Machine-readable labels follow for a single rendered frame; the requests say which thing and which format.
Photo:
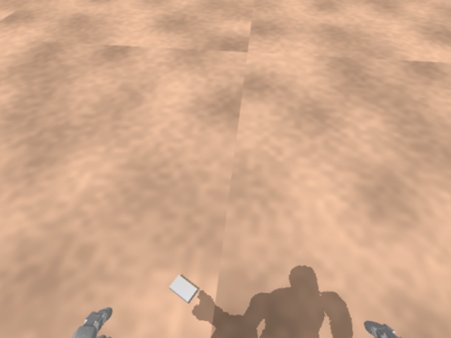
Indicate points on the right robot hand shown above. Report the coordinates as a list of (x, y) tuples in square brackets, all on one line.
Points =
[(379, 330)]

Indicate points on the left robot hand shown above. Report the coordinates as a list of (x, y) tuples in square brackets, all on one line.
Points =
[(93, 324)]

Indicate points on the small box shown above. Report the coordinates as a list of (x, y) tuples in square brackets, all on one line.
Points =
[(183, 289)]

